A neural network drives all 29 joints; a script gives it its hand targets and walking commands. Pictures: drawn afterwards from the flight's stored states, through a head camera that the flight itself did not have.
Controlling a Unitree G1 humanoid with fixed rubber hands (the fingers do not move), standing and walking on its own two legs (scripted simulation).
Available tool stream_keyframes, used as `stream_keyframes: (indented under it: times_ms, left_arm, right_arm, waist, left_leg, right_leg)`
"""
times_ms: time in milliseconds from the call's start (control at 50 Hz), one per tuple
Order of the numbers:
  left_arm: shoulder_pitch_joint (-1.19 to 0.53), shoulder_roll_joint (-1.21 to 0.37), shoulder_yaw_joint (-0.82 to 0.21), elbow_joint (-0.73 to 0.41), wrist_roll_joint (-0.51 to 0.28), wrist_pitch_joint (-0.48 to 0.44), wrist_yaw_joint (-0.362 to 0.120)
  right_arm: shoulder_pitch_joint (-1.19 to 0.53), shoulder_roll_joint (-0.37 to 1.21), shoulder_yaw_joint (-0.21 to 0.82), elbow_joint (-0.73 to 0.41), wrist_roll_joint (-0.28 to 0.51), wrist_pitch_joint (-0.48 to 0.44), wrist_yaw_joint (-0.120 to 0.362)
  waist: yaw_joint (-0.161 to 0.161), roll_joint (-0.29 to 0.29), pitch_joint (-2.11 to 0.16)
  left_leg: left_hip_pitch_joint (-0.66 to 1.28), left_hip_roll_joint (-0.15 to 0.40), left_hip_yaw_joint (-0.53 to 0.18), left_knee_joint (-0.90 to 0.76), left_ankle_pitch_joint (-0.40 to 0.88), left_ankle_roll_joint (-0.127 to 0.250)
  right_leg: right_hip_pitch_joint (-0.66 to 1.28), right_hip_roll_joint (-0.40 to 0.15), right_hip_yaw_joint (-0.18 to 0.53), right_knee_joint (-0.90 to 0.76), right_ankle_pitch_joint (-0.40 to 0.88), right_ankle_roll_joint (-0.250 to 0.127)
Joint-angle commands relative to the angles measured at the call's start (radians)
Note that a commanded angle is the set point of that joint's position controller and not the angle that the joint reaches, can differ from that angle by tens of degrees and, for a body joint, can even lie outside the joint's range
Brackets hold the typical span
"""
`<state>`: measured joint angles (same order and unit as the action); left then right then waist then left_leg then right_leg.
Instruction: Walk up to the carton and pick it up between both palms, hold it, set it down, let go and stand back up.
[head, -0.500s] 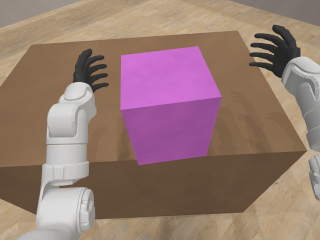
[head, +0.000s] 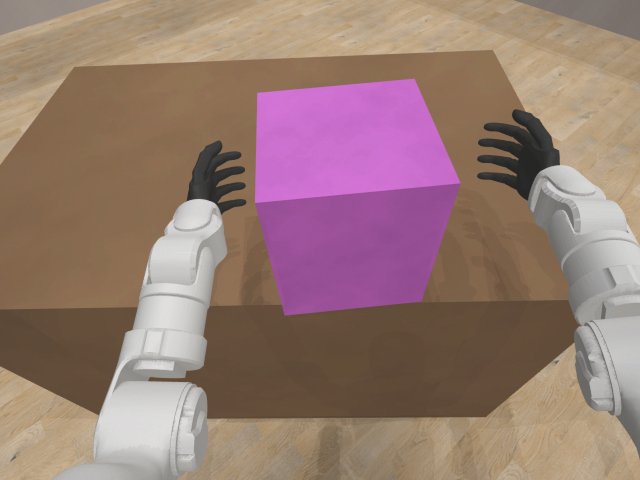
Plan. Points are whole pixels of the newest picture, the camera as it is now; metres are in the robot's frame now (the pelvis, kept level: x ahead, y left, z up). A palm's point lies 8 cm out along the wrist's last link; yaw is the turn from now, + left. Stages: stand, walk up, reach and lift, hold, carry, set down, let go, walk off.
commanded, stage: reach and lift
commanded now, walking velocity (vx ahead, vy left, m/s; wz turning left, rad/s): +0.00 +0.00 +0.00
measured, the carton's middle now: (345, 204) +0.46 +0.03 +0.06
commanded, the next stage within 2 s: none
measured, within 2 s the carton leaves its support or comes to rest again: neither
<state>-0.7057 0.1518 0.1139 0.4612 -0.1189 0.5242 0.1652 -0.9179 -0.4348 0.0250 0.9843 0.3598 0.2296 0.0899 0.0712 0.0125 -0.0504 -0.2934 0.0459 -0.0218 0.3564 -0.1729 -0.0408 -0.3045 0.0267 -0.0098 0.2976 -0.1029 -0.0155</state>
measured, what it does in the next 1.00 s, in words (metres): stands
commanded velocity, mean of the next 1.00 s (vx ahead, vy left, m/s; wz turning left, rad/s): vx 0.00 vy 0.00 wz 0.00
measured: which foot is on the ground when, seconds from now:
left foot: down 0.00-1.00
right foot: down 0.00-1.00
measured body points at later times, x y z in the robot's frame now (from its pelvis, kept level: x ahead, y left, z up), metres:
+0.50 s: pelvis +0.01 +0.00 +0.00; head +0.06 -0.01 +0.45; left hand +0.43 +0.19 +0.09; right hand +0.48 -0.18 +0.11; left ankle +0.00 +0.14 -0.75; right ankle +0.02 -0.11 -0.75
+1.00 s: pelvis +0.00 -0.01 +0.00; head +0.05 -0.01 +0.44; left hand +0.43 +0.15 +0.11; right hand +0.48 -0.15 +0.11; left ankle +0.00 +0.14 -0.75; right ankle +0.02 -0.11 -0.75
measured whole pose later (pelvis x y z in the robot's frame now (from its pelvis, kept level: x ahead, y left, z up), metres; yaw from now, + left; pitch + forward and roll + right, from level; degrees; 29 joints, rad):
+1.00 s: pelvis +0.00 -0.01 +0.00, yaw -2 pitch +10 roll +0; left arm -0.82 -0.05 0.23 0.76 0.06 0.16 0.25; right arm -0.98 -0.25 -0.04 1.12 0.21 0.02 -0.05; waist 0.11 0.02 -0.09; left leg -0.38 0.06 0.01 0.38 -0.18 -0.05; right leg -0.41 0.04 0.02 0.33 -0.11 -0.02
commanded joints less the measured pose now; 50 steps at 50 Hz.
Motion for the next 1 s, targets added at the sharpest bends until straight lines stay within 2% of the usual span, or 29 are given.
stream_keyframes:
  times_ms: [0, 40, 60, 100, 120, 160, 200, 240, 260, 280, 300, 340, 380, 440, 460, 500, 520, 560, 640, 660, 700, 720, 740, 800, 920, 940, 960, 980]
  left_arm:
    - [-0.589, 0.089, -0.031, -0.235, -0.017, -0.159, 0.057]
    - [-0.599, 0.079, -0.040, -0.184, -0.029, -0.184, 0.072]
    - [-0.586, 0.063, -0.049, -0.116, -0.025, -0.189, 0.078]
    - [-0.558, 0.069, -0.024, -0.001, -0.015, -0.195, 0.081]
    - [-0.527, 0.060, -0.016, 0.072, -0.006, -0.201, 0.075]
    - [-0.498, 0.063, 0.014, 0.150, 0.008, -0.232, 0.060]
    - [-0.470, 0.069, 0.053, 0.234, 0.040, -0.278, 0.039]
    - [-0.468, 0.071, 0.085, 0.216, 0.073, -0.341, 0.022]
    - [-0.472, 0.069, 0.096, 0.220, 0.083, -0.368, 0.011]
    - [-0.481, 0.057, 0.086, 0.209, 0.088, -0.394, 0.005]
    - [-0.489, 0.047, 0.085, 0.193, 0.098, -0.417, 0.001]
    - [-0.486, 0.028, 0.068, 0.162, 0.103, -0.445, -0.003]
    - [-0.494, 0.017, 0.055, 0.135, 0.106, -0.457, -0.003]
    - [-0.469, -0.013, 0.015, 0.097, 0.087, -0.459, 0.005]
    - [-0.467, -0.013, 0.013, 0.099, 0.080, -0.455, 0.009]
    - [-0.468, -0.039, -0.017, 0.040, 0.061, -0.449, 0.022]
    - [-0.471, -0.056, -0.036, 0.024, 0.060, -0.444, 0.029]
    - [-0.488, -0.066, -0.042, 0.027, 0.063, -0.430, 0.042]
    - [-0.511, -0.081, -0.025, 0.061, 0.065, -0.414, 0.060]
    - [-0.511, -0.082, -0.004, 0.067, 0.074, -0.412, 0.064]
    - [-0.537, -0.102, -0.002, 0.057, 0.086, -0.417, 0.075]
    - [-0.539, -0.108, 0.010, 0.069, 0.092, -0.418, 0.081]
    - [-0.540, -0.111, 0.020, 0.106, 0.107, -0.414, 0.082]
    - [-0.550, -0.139, 0.049, 0.125, 0.136, -0.417, 0.086]
    - [-0.547, -0.168, 0.113, 0.144, 0.210, -0.408, 0.074]
    - [-0.545, -0.189, 0.100, 0.128, 0.207, -0.410, 0.074]
    - [-0.537, -0.189, 0.102, 0.139, 0.203, -0.408, 0.070]
    - [-0.543, -0.182, 0.102, 0.141, 0.207, -0.406, 0.069]
  right_arm:
    - [-0.544, -0.207, -0.136, -0.270, -0.083, -0.145, 0.001]
    - [-0.556, -0.189, -0.138, -0.257, -0.102, -0.154, 0.006]
    - [-0.546, -0.186, -0.139, -0.190, -0.112, -0.150, 0.009]
    - [-0.536, -0.168, -0.114, -0.118, -0.122, -0.137, 0.014]
    - [-0.509, -0.151, -0.105, -0.065, -0.130, -0.132, 0.012]
    - [-0.500, -0.123, -0.087, -0.043, -0.142, -0.142, 0.003]
    - [-0.473, -0.093, -0.049, 0.009, -0.132, -0.168, -0.009]
    - [-0.467, -0.088, -0.031, -0.017, -0.113, -0.220, -0.025]
    - [-0.474, -0.083, -0.022, -0.019, -0.109, -0.245, -0.036]
    - [-0.473, -0.087, -0.028, -0.012, -0.106, -0.269, -0.043]
    - [-0.478, -0.079, -0.013, -0.021, -0.094, -0.292, -0.048]
    - [-0.469, -0.073, 0.002, -0.023, -0.071, -0.322, -0.056]
    - [-0.466, -0.088, 0.013, 0.003, -0.048, -0.334, -0.057]
    - [-0.442, -0.097, 0.041, 0.022, -0.007, -0.336, -0.048]
    - [-0.457, -0.106, 0.043, 0.010, -0.005, -0.334, -0.047]
    - [-0.456, -0.112, 0.018, -0.027, -0.010, -0.336, -0.050]
    - [-0.446, -0.112, 0.008, -0.023, -0.011, -0.334, -0.049]
    - [-0.452, -0.105, -0.010, -0.005, -0.028, -0.318, -0.046]
    - [-0.471, -0.043, -0.049, -0.027, -0.088, -0.284, -0.059]
    - [-0.486, -0.026, -0.048, -0.047, -0.094, -0.280, -0.063]
    - [-0.500, -0.005, -0.073, -0.058, -0.113, -0.273, -0.071]
    - [-0.517, 0.012, -0.063, -0.072, -0.115, -0.272, -0.073]
    - [-0.508, 0.020, -0.072, -0.039, -0.128, -0.263, -0.079]
    - [-0.519, 0.066, -0.078, -0.055, -0.148, -0.256, -0.097]
    - [-0.513, 0.109, -0.068, -0.038, -0.156, -0.255, -0.143]
    - [-0.508, 0.113, -0.069, -0.042, -0.154, -0.262, -0.145]
    - [-0.512, 0.119, -0.061, -0.044, -0.149, -0.262, -0.149]
    - [-0.510, 0.111, -0.064, -0.029, -0.149, -0.260, -0.152]
  waist:
    - [-0.014, 0.001, -0.724]
    - [0.001, -0.016, -0.756]
    - [-0.003, -0.021, -0.739]
    - [0.027, -0.071, -0.682]
    - [0.025, -0.098, -0.636]
    - [0.040, -0.156, -0.618]
    - [0.055, -0.188, -0.591]
    - [0.066, -0.167, -0.658]
    - [0.063, -0.180, -0.662]
    - [0.048, -0.159, -0.660]
    - [0.057, -0.139, -0.662]
    - [0.036, -0.113, -0.677]
    - [0.027, -0.075, -0.670]
    - [0.015, -0.052, -0.665]
    - [0.015, -0.055, -0.662]
    - [-0.006, -0.042, -0.717]
    - [-0.013, -0.015, -0.724]
    - [-0.014, -0.008, -0.709]
    - [-0.004, -0.051, -0.677]
    - [0.015, -0.067, -0.681]
    - [0.018, -0.059, -0.695]
    - [0.036, -0.065, -0.698]
    - [0.027, -0.071, -0.671]
    - [0.039, -0.083, -0.660]
    - [0.038, -0.099, -0.617]
    - [0.033, -0.077, -0.622]
    - [0.027, -0.100, -0.607]
    - [0.022, -0.094, -0.594]
  left_leg:
    - [0.166, -0.046, 0.058, 0.044, 0.245, -0.042]
    - [0.142, -0.041, 0.060, 0.044, 0.196, -0.031]
    - [0.131, -0.036, 0.056, 0.044, 0.173, -0.027]
    - [0.071, -0.035, 0.062, 0.025, 0.092, -0.004]
    - [0.033, -0.035, 0.064, 0.011, 0.057, 0.008]
    - [-0.029, -0.043, 0.073, -0.001, 0.055, 0.022]
    - [-0.084, -0.053, 0.081, -0.006, 0.097, 0.033]
    - [-0.111, -0.062, 0.090, 0.003, 0.212, 0.018]
    - [-0.123, -0.064, 0.092, 0.006, 0.254, 0.013]
    - [-0.122, -0.063, 0.091, 0.003, 0.272, 0.002]
    - [-0.109, -0.064, 0.093, 0.010, 0.310, -0.007]
    - [-0.081, -0.064, 0.093, 0.023, 0.365, -0.019]
    - [-0.048, -0.059, 0.089, 0.026, 0.385, -0.030]
    - [0.025, -0.049, 0.080, 0.039, 0.395, -0.038]
    - [0.033, -0.048, 0.081, 0.040, 0.377, -0.037]
    - [0.092, -0.041, 0.073, 0.060, 0.405, -0.046]
    - [0.127, -0.038, 0.066, 0.069, 0.419, -0.054]
    - [0.153, -0.034, 0.064, 0.071, 0.375, -0.053]
    - [0.103, -0.036, 0.069, 0.047, 0.245, -0.026]
    - [0.077, -0.038, 0.073, 0.044, 0.239, -0.016]
    - [0.054, -0.037, 0.076, 0.033, 0.223, -0.019]
    - [0.050, -0.039, 0.080, 0.040, 0.236, -0.017]
    - [0.045, -0.040, 0.082, 0.038, 0.225, -0.014]
    - [0.027, -0.044, 0.088, 0.034, 0.227, -0.007]
    - [0.023, -0.050, 0.100, 0.022, 0.275, -0.005]
    - [0.035, -0.049, 0.098, 0.023, 0.296, -0.011]
    - [0.035, -0.049, 0.099, 0.026, 0.291, -0.007]
    - [0.044, -0.049, 0.098, 0.021, 0.285, -0.009]
  right_leg:
    - [0.160, 0.049, -0.049, 0.061, 0.222, 0.029]
    - [0.122, 0.044, -0.044, 0.062, 0.170, 0.023]
    - [0.100, 0.045, -0.044, 0.059, 0.141, 0.016]
    - [0.105, 0.035, -0.028, 0.055, 0.063, 0.018]
    - [0.120, 0.029, -0.020, 0.056, 0.043, 0.023]
    - [0.192, 0.022, -0.007, 0.070, 0.096, 0.043]
    - [0.283, 0.016, 0.012, 0.090, 0.209, 0.062]
    - [0.390, 0.016, 0.025, 0.128, 0.408, 0.080]
    - [0.430, 0.018, 0.023, 0.142, 0.491, 0.089]
    - [0.435, 0.020, 0.017, 0.148, 0.528, 0.090]
    - [0.440, 0.022, 0.014, 0.152, 0.567, 0.090]
    - [0.442, 0.026, 0.011, 0.153, 0.629, 0.087]
    - [0.412, 0.030, 0.008, 0.138, 0.600, 0.071]
    - [0.329, 0.042, -0.001, 0.104, 0.509, 0.049]
    - [0.301, 0.043, -0.002, 0.096, 0.466, 0.047]
    - [0.248, 0.054, -0.017, 0.085, 0.440, 0.041]
    - [0.212, 0.056, -0.022, 0.077, 0.418, 0.031]
    - [0.147, 0.056, -0.023, 0.052, 0.310, 0.020]
    - [0.131, 0.041, -0.012, 0.042, 0.199, 0.028]
    - [0.156, 0.039, -0.005, 0.050, 0.208, 0.034]
    - [0.166, 0.040, -0.006, 0.059, 0.192, 0.034]
    - [0.173, 0.040, -0.005, 0.064, 0.197, 0.036]
    - [0.177, 0.039, -0.002, 0.064, 0.199, 0.039]
    - [0.210, 0.038, 0.002, 0.074, 0.219, 0.045]
    - [0.299, 0.041, 0.012, 0.094, 0.348, 0.061]
    - [0.297, 0.043, 0.010, 0.094, 0.358, 0.056]
    - [0.300, 0.041, 0.012, 0.090, 0.357, 0.059]
    - [0.293, 0.044, 0.010, 0.089, 0.355, 0.058]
